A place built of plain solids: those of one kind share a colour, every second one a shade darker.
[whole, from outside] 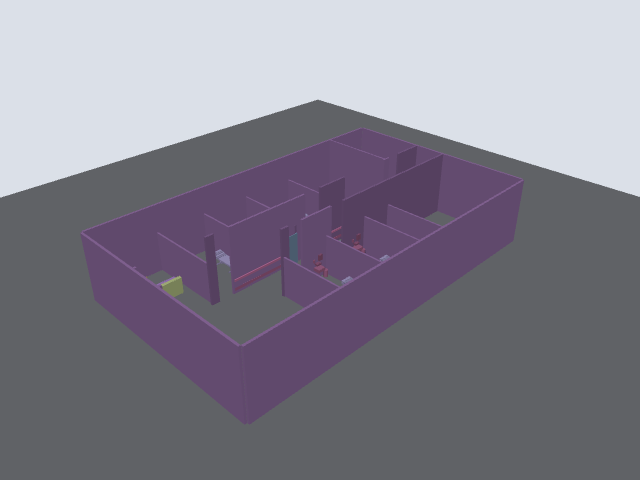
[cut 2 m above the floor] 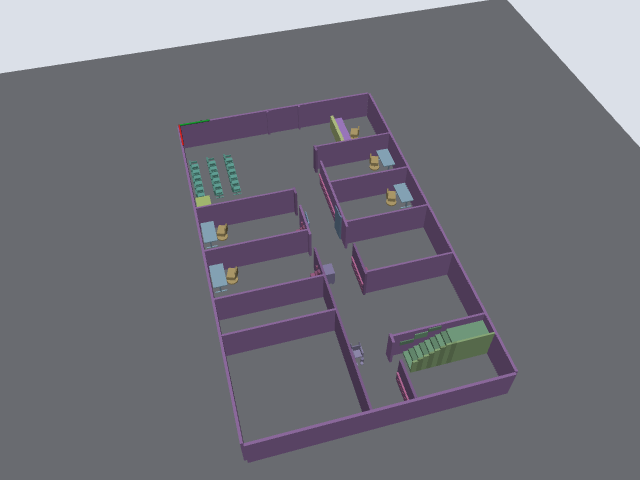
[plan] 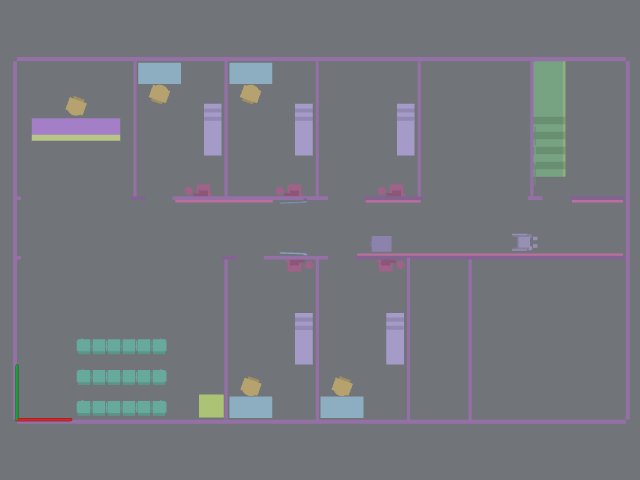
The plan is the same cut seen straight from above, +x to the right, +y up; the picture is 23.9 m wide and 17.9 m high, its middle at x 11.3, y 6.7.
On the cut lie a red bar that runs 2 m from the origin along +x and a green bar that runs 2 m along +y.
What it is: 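A small clinic on one floor, 22.7 x 13.4 m; reception and a waiting room, 4 consulting rooms, a treatment room, a corridor 2.22 m wide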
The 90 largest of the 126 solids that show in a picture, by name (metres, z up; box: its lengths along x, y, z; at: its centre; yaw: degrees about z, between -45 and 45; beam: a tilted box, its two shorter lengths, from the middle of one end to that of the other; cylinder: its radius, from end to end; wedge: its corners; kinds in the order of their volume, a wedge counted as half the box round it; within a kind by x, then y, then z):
{
 "wall_1": {"box": [0.15, 13.37, 4.45], "at": [-0.07, 6.69, 2.18]},
 "wall_2": {"box": [0.15, 0.14, 4.45], "at": [0.07, 6.04, 2.18]},
 "wall_3": {"box": [0.15, 0.14, 4.45], "at": [0.07, 8.26, 2.18]},
 "wall_4": {"box": [0.12, 5.11, 2.65], "at": [4.4, 10.82, 1.28]},
 "wall_5": {"box": [0.55, 0.14, 4.45], "at": [4.53, 8.26, 2.18]},
 "wall_6": {"box": [0.12, 6.04, 2.65], "at": [7.8, 3.02, 1.28]},
 "wall_7": {"box": [0.12, 5.11, 2.65], "at": [7.8, 10.82, 1.28]},
 "wall_8": {"box": [0.55, 0.14, 4.45], "at": [7.92, 6.04, 2.18]},
 "wall_9": {"box": [5.8, 0.14, 4.45], "at": [8.7, 8.26, 2.18]},
 "wall_10": {"box": [2.4, 0.14, 4.45], "at": [10.4, 6.04, 2.18]},
 "wall_11": {"box": [0.12, 6.04, 2.65], "at": [11.2, 3.02, 1.28]},
 "wall_12": {"box": [0.12, 5.11, 2.65], "at": [11.2, 10.82, 1.28]},
 "wall_13": {"box": [22.7, 0.15, 4.45], "at": [11.35, -0.07, 2.18]},
 "wall_14": {"box": [22.7, 0.15, 4.45], "at": [11.35, 13.45, 2.18]},
 "wall_15": {"box": [2.25, 0.14, 4.45], "at": [14.03, 8.26, 2.18]},
 "wall_16": {"box": [0.12, 6.04, 2.65], "at": [14.6, 3.02, 1.28]},
 "wall_17": {"box": [0.12, 5.11, 2.65], "at": [15.0, 10.82, 1.28]},
 "wall_18": {"box": [0.12, 6.04, 2.65], "at": [16.9, 3.02, 1.28]},
 "wall_19": {"box": [10.1, 0.14, 4.45], "at": [17.65, 6.04, 2.18]},
 "wall_20": {"box": [0.12, 5.11, 4.45], "at": [19.2, 10.82, 2.18]},
 "wall_21": {"box": [0.55, 0.14, 4.45], "at": [19.32, 8.26, 2.18]},
 "wall_22": {"box": [2.1, 0.14, 4.45], "at": [21.65, 8.26, 2.18]},
 "wall_23": {"box": [0.15, 13.37, 4.45], "at": [22.77, 6.69, 2.18]},
 "stairs_indoor_1": {"box": [1.1, 0.28, 0.21], "at": [19.81, 9.2, 0.06]},
 "stairs_indoor_2": {"box": [1.1, 0.28, 0.37], "at": [19.81, 9.48, 0.14]},
 "stairs_indoor_3": {"box": [1.1, 0.28, 0.53], "at": [19.81, 9.76, 0.21]},
 "stairs_indoor_4": {"box": [1.1, 0.28, 0.69], "at": [19.81, 10.04, 0.29]},
 "stairs_indoor_5": {"box": [1.1, 0.28, 0.85], "at": [19.81, 10.32, 0.38]},
 "stairs_indoor_6": {"box": [1.1, 0.28, 1.01], "at": [19.81, 10.6, 0.46]},
 "stairs_indoor_7": {"box": [1.1, 0.28, 1.17], "at": [19.81, 10.88, 0.54]},
 "stairs_indoor_8": {"box": [1.1, 0.28, 1.33], "at": [19.81, 11.16, 0.61]},
 "stairs_indoor_9": {"box": [1.1, 2.07, 1.49], "at": [19.81, 12.33, 0.69]},
 "desk_top_reception_1": {"box": [3.3, 0.62, 0.79], "at": [2.2, 10.94, 0.34]},
 "vending_machine_1": {"box": [0.92, 0.87, 1.88], "at": [7.25, 0.51, 0.89]},
 "stair_wall_1": {"box": [0.1, 0.28, 1.11], "at": [20.41, 9.2, 0.51]},
 "stair_wall_2": {"box": [0.1, 0.28, 1.27], "at": [20.41, 9.48, 0.58]},
 "stair_wall_3": {"box": [0.1, 0.28, 1.43], "at": [20.41, 9.76, 0.67]},
 "stair_wall_4": {"box": [0.1, 0.28, 1.59], "at": [20.41, 10.04, 0.74]},
 "stair_wall_5": {"box": [0.1, 0.28, 1.75], "at": [20.41, 10.32, 0.82]},
 "stair_wall_6": {"box": [0.1, 0.28, 1.91], "at": [20.41, 10.6, 0.91]},
 "stair_wall_7": {"box": [0.1, 0.28, 2.07], "at": [20.41, 10.88, 0.98]},
 "stair_wall_8": {"box": [0.1, 0.28, 2.23], "at": [20.41, 11.16, 1.06]},
 "stair_wall_9": {"box": [0.1, 2.07, 2.39], "at": [20.41, 12.33, 1.15]},
 "desk_front_reception_1": {"box": [3.3, 0.23, 1.11], "at": [2.2, 10.52, 0.51]},
 "treatment_couch_1": {"box": [0.66, 1.93, 0.1], "at": [7.3, 10.82, 0.57]},
 "treatment_couch_2": {"box": [0.66, 1.93, 0.1], "at": [10.7, 3.02, 0.57]},
 "treatment_couch_3": {"box": [0.66, 1.93, 0.1], "at": [10.7, 10.82, 0.57]},
 "treatment_couch_4": {"box": [0.66, 1.93, 0.1], "at": [14.1, 3.02, 0.57]},
 "treatment_couch_5": {"box": [0.66, 1.93, 0.1], "at": [14.5, 10.82, 0.57]},
 "task_chair_1": {"box": [0.68, 0.48, 0.26], "at": [2.21, 11.68, 0.58], "yaw": -19.9},
 "task_chair_2": {"box": [0.68, 0.48, 0.26], "at": [5.31, 12.14, 0.58], "yaw": -19.9},
 "task_chair_3": {"cylinder": 0.33, "from": [5.32, 12.16, 0.0], "to": [5.32, 12.16, 0.1]},
 "task_chair_4": {"box": [0.68, 0.48, 0.26], "at": [8.71, 12.14, 0.58], "yaw": -19.9},
 "task_chair_5": {"cylinder": 0.33, "from": [8.72, 1.21, 0.0], "to": [8.72, 1.21, 0.1]},
 "task_chair_6": {"cylinder": 0.33, "from": [8.72, 12.16, 0.0], "to": [8.72, 12.16, 0.1]},
 "task_chair_7": {"box": [0.68, 0.48, 0.26], "at": [8.73, 1.23, 0.58], "yaw": -19.9},
 "task_chair_8": {"cylinder": 0.33, "from": [12.12, 1.21, 0.0], "to": [12.12, 1.21, 0.1]},
 "task_chair_9": {"box": [0.68, 0.48, 0.26], "at": [12.13, 1.23, 0.58], "yaw": -19.9},
 "cart_ward_1": {"box": [0.74, 0.59, 0.92], "at": [13.6, 6.56, 0.59]},
 "sink_clinical_1": {"cylinder": 0.15, "from": [6.4, 8.53, 0.0], "to": [6.4, 8.53, 0.45]},
 "sink_clinical_2": {"box": [0.52, 0.44, 0.2], "at": [6.95, 8.55, 0.76]},
 "sink_clinical_3": {"cylinder": 0.15, "from": [9.8, 8.53, 0.0], "to": [9.8, 8.53, 0.45]},
 "sink_clinical_4": {"box": [0.52, 0.44, 0.2], "at": [10.35, 5.75, 0.76]},
 "sink_clinical_5": {"box": [0.52, 0.44, 0.2], "at": [10.35, 8.55, 0.76]},
 "sink_clinical_6": {"cylinder": 0.15, "from": [10.9, 5.77, 0.0], "to": [10.9, 5.77, 0.45]},
 "sink_clinical_7": {"cylinder": 0.15, "from": [13.6, 8.53, 0.0], "to": [13.6, 8.53, 0.45]},
 "sink_clinical_8": {"box": [0.52, 0.44, 0.2], "at": [13.75, 5.75, 0.76]},
 "sink_clinical_9": {"box": [0.52, 0.44, 0.2], "at": [14.15, 8.55, 0.76]},
 "sink_clinical_10": {"cylinder": 0.15, "from": [14.3, 5.77, 0.0], "to": [14.3, 5.77, 0.45]},
 "desk_1": {"box": [1.6, 0.8, 0.07], "at": [5.32, 12.91, 0.69]},
 "desk_2": {"box": [1.6, 0.8, 0.07], "at": [8.72, 0.46, 0.69]},
 "desk_3": {"box": [1.6, 0.8, 0.07], "at": [8.72, 12.91, 0.69]},
 "desk_4": {"box": [1.6, 0.8, 0.07], "at": [12.12, 0.46, 0.69]},
 "beam_seat_1": {"box": [0.47, 0.48, 0.08], "at": [2.5, 0.46, 0.41]},
 "beam_seat_2": {"box": [0.47, 0.48, 0.08], "at": [2.5, 1.61, 0.41]},
 "beam_seat_3": {"box": [0.47, 0.48, 0.08], "at": [3.06, 0.46, 0.41]},
 "beam_seat_4": {"box": [0.47, 0.48, 0.08], "at": [3.06, 1.61, 0.41]},
 "beam_seat_5": {"box": [0.47, 0.48, 0.08], "at": [3.62, 0.46, 0.41]},
 "beam_seat_6": {"box": [0.47, 0.48, 0.08], "at": [3.62, 1.61, 0.41]},
 "beam_seat_7": {"box": [0.47, 0.48, 0.08], "at": [4.18, 0.46, 0.41]},
 "beam_seat_8": {"box": [0.47, 0.48, 0.08], "at": [4.18, 1.61, 0.41]},
 "beam_seat_9": {"box": [0.47, 0.48, 0.08], "at": [4.74, 0.46, 0.41]},
 "beam_seat_10": {"box": [0.47, 0.48, 0.08], "at": [4.74, 1.61, 0.41]},
 "beam_seat_11": {"box": [0.47, 0.48, 0.08], "at": [5.3, 0.46, 0.41]},
 "beam_seat_12": {"box": [0.47, 0.48, 0.08], "at": [5.3, 1.61, 0.41]},
 "handrail_wall_1": {"box": [3.64, 0.09, 0.14], "at": [7.72, 8.14, 0.9]},
 "handrail_wall_2": {"box": [2.05, 0.09, 0.14], "at": [14.03, 8.14, 0.9]},
 "handrail_wall_3": {"box": [9.9, 0.09, 0.14], "at": [17.65, 6.15, 0.9]},
 "handrail_wall_4": {"box": [1.9, 0.09, 0.14], "at": [21.65, 8.14, 0.9]},
 "fire_doors_1": {"box": [0.96, 0.06, 2.15], "at": [10.27, 8.09, 1.02], "yaw": 2.0}
}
